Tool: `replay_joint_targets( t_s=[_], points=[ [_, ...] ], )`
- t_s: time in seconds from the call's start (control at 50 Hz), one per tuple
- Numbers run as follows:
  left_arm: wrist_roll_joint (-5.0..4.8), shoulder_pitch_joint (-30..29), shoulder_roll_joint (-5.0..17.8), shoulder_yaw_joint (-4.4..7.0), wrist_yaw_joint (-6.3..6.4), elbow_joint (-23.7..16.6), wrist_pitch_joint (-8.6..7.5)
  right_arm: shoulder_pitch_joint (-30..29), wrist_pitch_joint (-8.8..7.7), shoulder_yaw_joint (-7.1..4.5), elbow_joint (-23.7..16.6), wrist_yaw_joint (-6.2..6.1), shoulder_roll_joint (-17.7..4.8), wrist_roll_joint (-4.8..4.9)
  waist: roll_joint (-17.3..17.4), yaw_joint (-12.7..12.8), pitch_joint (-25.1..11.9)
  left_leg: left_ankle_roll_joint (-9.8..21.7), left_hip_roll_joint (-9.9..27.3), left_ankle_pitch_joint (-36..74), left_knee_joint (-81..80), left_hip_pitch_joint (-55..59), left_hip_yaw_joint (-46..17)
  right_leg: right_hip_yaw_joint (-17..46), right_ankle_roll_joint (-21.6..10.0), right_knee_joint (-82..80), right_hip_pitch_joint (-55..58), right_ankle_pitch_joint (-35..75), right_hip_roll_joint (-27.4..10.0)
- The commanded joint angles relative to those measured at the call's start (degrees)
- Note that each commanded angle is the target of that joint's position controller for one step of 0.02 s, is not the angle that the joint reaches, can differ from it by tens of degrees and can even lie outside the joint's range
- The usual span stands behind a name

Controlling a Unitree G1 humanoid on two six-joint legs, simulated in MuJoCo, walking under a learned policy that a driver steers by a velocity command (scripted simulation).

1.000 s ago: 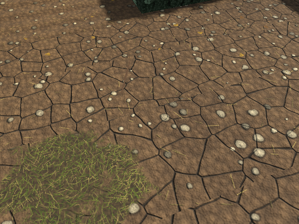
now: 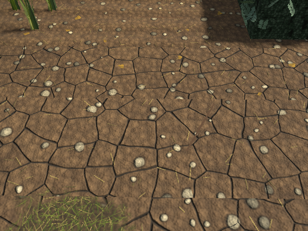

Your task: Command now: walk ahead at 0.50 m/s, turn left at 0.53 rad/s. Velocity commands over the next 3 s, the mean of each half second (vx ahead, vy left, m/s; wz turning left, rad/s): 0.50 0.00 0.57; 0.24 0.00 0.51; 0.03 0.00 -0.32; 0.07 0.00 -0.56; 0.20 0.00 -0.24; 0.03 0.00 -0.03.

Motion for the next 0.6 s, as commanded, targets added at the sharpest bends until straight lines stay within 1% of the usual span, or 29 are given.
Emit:
replay_joint_targets(
  t_s=[0.02, 0.04, 0.06, 0.08, 0.1, 0.12, 0.14, 0.16, 0.18, 0.2, 0.22, 0.24, 0.26, 0.28, 0.3, 0.32, 0.34, 0.36, 0.38, 0.4, 0.42, 0.44, 0.46, 0.48, 0.5, 0.54, 0.56, 0.58, 0.6],
  points=[
    [-3.12, -24.2, 8.4, 1.21, -3.34, -16.3, -4.21, 44.6, -0.14, -4.27, 11.4, -1.29, -11.4, -0.69, -3.4, -25.3, -17.2, 22.3, 22.2, 43.2, 12.3, 81.4, -33.3, 11.4, 4.7, 32.1, -81.2, -2.1, -1.3],
    [-3.14, -28.6, 10.4, 2.14, -1.84, -18.0, -4.67, 31.7, -0.37, -2.96, 7.6, -0.95, -8.7, 0.21, -7.7, -19.5, -8.9, 19.4, 20.2, 35.3, 3.3, 56.0, -29.3, 11.8, 0.4, 22.6, -71.0, -0.3, -5.7],
    [-1.25, -26.3, 12.7, 3.53, -0.01, -18.7, -4.41, 21.6, -0.13, -1.82, 4.5, -0.37, -6.8, -0.72, -6.5, -12.5, -5.7, 21.2, 19.1, 38.0, -1.3, 34.1, -26.9, 10.3, -2.9, 18.9, -59.2, -0.5, -7.5],
    [-0.37, -24.9, 10.0, 2.89, 1.51, -19.8, -3.37, 15.1, -0.23, -1.09, 2.5, 0.78, -5.2, -0.95, -4.2, -4.9, 1.2, 21.4, 19.3, 32.5, -4.8, 13.1, -25.9, 9.6, -5.6, 9.9, -51.1, -4.2, -8.7],
    [0.89, -21.2, 5.2, 1.61, 2.43, -18.3, -2.04, 7.6, -1.46, 0.59, -0.8, 0.81, -1.5, -0.38, -3.1, -1.0, 5.5, 18.7, 16.2, 25.8, -12.4, -4.2, -22.7, 12.2, -7.8, -6.1, -40.8, 6.4, -11.4],
    [0.49, -18.3, 3.2, 1.07, 2.45, -17.7, -1.56, 4.1, -2.25, 0.21, -2.7, 1.36, -3.4, 0.47, -0.9, 0.5, 6.4, 16.5, 12.0, 22.7, -14.4, -15.0, -18.8, 11.2, -8.3, -19.8, -31.4, 18.0, -11.8],
    [-0.97, -18.8, 2.0, 0.52, 1.46, -18.3, -1.15, 2.3, -2.72, -1.12, -3.0, 1.84, -8.3, -0.21, -1.5, 2.2, 5.1, 13.2, 6.7, 16.1, -14.3, -22.5, -14.0, 7.2, -9.0, -30.2, -18.9, 22.5, -10.2],
    [-3.37, -21.8, 2.7, 0.41, 0.73, -18.4, -0.77, 4.2, -2.9, -2.26, -3.1, 2.55, -11.2, -1.01, -1.6, 0.4, 4.6, 11.9, 4.9, 12.7, -14.5, -23.8, -14.3, 4.6, -8.8, -32.8, -15.6, 32.6, -7.7],
    [-3.91, -23.3, 2.6, -0.17, 0.46, -18.4, -0.43, 6.6, -2.83, -2.51, -3.0, 3.41, -10.9, -1.4, -1.2, -0.6, 5.2, 10.9, 4.6, 6.1, -13.9, -23.5, -15.3, 4.3, -8.9, -37.1, -13.5, 43.8, -6.3],
    [-3.38, -24.6, 4.3, 0.03, 0.68, -18.6, -0.28, 9.1, -2.93, -2.67, -3.1, 4.06, -9.9, -1.37, -0.9, -1.8, 5.5, 10.2, 3.9, 2.9, -11.9, -21.8, -16.5, 4.7, -8.8, -39.1, -12.3, 47.5, -5.7],
    [-2.5, -25.8, 7.1, 0.83, 1.1, -19.0, -0.63, 10.2, -3.04, -2.74, -3.3, 4.35, -9.0, -1.03, -0.5, -2.0, 4.1, 9.2, 3.0, 2.6, -8.8, -19.0, -17.6, 4.7, -9.1, -38.3, -11.5, 46.2, -5.3],
    [-1.6, -26.3, 9.9, 1.65, 1.5, -19.4, -1.2, 10.9, -3.17, -2.63, -3.7, 4.43, -8.0, -0.92, -0.7, -1.5, 3.2, 7.9, 2.3, 2.5, -5.4, -16.5, -18.4, 4.5, -10.0, -37.5, -10.0, 44.6, -5.4],
    [-1.41, -24.4, 12.9, 2.89, 2.05, -18.9, -2.15, 10.6, -3.45, -2.23, -4.6, 4.46, -6.7, -1.1, -1.3, 0.2, 1.6, 6.2, 1.7, 4.6, -0.9, -15.5, -19.0, 3.8, -11.6, -36.0, -5.7, 43.2, -5.4],
    [-1.39, -17.7, 17.3, 4.61, 2.38, -17.7, -3.46, 7.8, -3.94, -1.53, -6.9, 4.58, -5.0, -1.84, -4.8, 4.1, -2.0, 2.3, -1.5, 6.5, 9.6, -18.4, -17.2, 7.0, -15.6, -35.8, 4.2, 45.3, -7.5],
    [-1.55, -8.2, 21.9, 5.64, 2.59, -16.0, -4.04, 13.6, -3.93, -0.31, -8.2, 4.32, 1.0, -1.46, -16.6, 4.4, -14.6, -2.8, -9.7, -10.6, 28.0, -18.5, -9.4, 22.5, -26.9, -41.8, 17.4, 56.6, -20.6],
    [-2.04, -6.3, 19.7, 4.0, 1.48, -16.2, -3.53, 20.5, -3.66, 0.25, -7.8, 3.35, 3.7, -0.93, -24.2, 0.5, -22.5, -4.2, -10.5, -29.7, 43.2, -25.8, -9.4, 47.2, -35.0, -53.5, 22.8, 47.6, -31.0],
    [-2.33, -9.4, 16.7, 3.97, 1.56, -15.7, -3.74, 15.1, -2.79, -0.75, -6.6, 2.07, -1.1, -0.89, -16.4, 1.7, -7.7, -3.6, -6.0, -25.1, 49.6, -33.1, -10.7, 46.7, -28.5, -58.6, 10.6, 24.5, -27.2],
    [-3.69, -18.4, 12.9, 3.01, 1.87, -17.6, -3.45, 14.1, -2.19, -0.61, -5.7, 0.07, -1.4, -0.96, -12.2, -1.3, -4.3, -2.7, -1.9, -19.1, 49.3, -31.3, -9.2, 38.6, -23.9, -60.9, 1.1, 8.9, -24.8],
    [-4.22, -24.3, 9.0, 1.92, 2.64, -18.8, -2.89, 15.5, -1.55, -0.7, -4.2, -1.41, -1.6, -1.33, -9.3, -3.6, -4.4, -3.3, 1.1, -16.3, 47.1, -26.7, -8.2, 34.7, -22.5, -62.2, -4.5, 9.8, -24.1],
    [-3.85, -25.0, 7.1, 1.32, 3.57, -18.3, -2.99, 14.9, -1.34, 0.11, -4.6, -1.96, 0.2, -2.04, -8.6, -4.9, -4.4, -3.3, 3.8, -13.9, 44.3, -21.8, -8.8, 30.4, -21.9, -63.7, -8.3, 17.6, -23.3],
    [-3.65, -25.8, 6.8, 1.42, 4.63, -18.4, -3.16, 12.5, -1.08, 0.66, -5.4, -1.86, 1.6, -2.43, -7.8, -5.8, -2.9, -4.0, 5.3, -14.3, 42.4, -18.4, -8.2, 26.7, -21.3, -66.0, -11.6, 23.1, -23.0],
    [-3.35, -26.1, 6.3, 1.51, 5.68, -18.2, -3.5, 10.4, -0.86, 0.9, -6.2, -1.22, 2.1, -2.23, -6.7, -5.8, -2.9, -4.3, 5.9, -15.0, 38.9, -16.7, -7.3, 22.2, -20.6, -67.4, -11.7, 26.2, -22.0],
    [-2.94, -25.8, 7.0, 1.94, 6.35, -18.0, -3.78, 7.9, -0.79, 1.02, -7.1, -0.15, 2.0, -1.54, -6.2, -4.9, -2.7, -4.7, 6.0, -12.5, 35.6, -16.5, -6.3, 17.7, -20.3, -68.7, -10.8, 29.0, -20.9],
    [-2.23, -25.0, 7.9, 2.38, 6.62, -17.4, -3.98, 5.6, -0.77, 1.17, -7.6, 0.82, 1.8, -0.98, -5.3, -4.0, -1.4, -4.8, 6.3, -8.2, 31.6, -16.5, -5.4, 13.4, -20.1, -69.9, -10.4, 31.4, -20.0],
    [-1.71, -23.8, 8.6, 2.78, 6.63, -16.9, -4.03, 4.0, -0.82, 1.22, -8.3, 1.62, 1.6, -0.43, -4.9, -3.4, -1.0, -5.0, 6.3, -5.0, 28.1, -16.1, -4.3, 10.0, -20.3, -70.6, -9.9, 34.4, -19.7],
    [-1.39, -20.6, 8.8, 3.2, 6.15, -14.9, -4.2, 1.9, -0.62, 1.31, -9.3, 2.53, 1.5, 0.26, -4.9, -2.8, 0.6, -4.7, 6.2, 1.5, 22.9, -15.4, -3.5, 5.0, -20.9, -71.1, -8.7, 41.1, -19.7],
    [-1.43, -19.6, 9.1, 3.33, 5.55, -14.4, -4.14, 1.3, -0.5, 1.05, -10.0, 2.95, 0.9, 0.11, -4.5, -3.0, 1.0, -4.7, 5.9, 3.8, 20.6, -14.5, -3.3, 2.9, -21.1, -70.5, -8.7, 46.7, -19.5],
    [-1.52, -21.1, 9.9, 3.73, 5.14, -14.6, -4.38, 1.4, -0.47, 0.78, -10.7, 3.15, 0.1, 0.29, -5.7, -4.2, 0.8, -4.4, 5.3, 5.8, 18.4, -12.6, -3.0, 0.6, -21.0, -69.1, -8.8, 54.1, -19.2],
    [-1.0, -22.1, 10.7, 4.04, 4.73, -14.6, -4.51, 1.5, -0.21, 0.64, -11.1, 3.35, -0.1, 0.13, -7.1, -5.1, 0.6, -4.2, 4.9, 6.5, 19.3, -9.7, -2.4, -1.5, -20.7, -67.7, -10.3, 59.5, -19.1]
  ],
)
Next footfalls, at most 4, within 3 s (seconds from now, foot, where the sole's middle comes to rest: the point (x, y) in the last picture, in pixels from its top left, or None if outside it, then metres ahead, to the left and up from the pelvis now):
0.28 right None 0.42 -0.15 -0.78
0.76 left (137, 222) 0.50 0.16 -0.78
1.10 right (189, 217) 0.55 -0.06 -0.78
1.76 left None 0.45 0.16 -0.78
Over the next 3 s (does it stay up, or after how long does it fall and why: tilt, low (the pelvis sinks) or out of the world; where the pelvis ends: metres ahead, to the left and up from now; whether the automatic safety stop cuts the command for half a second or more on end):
stays up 0.67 0.10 -0.17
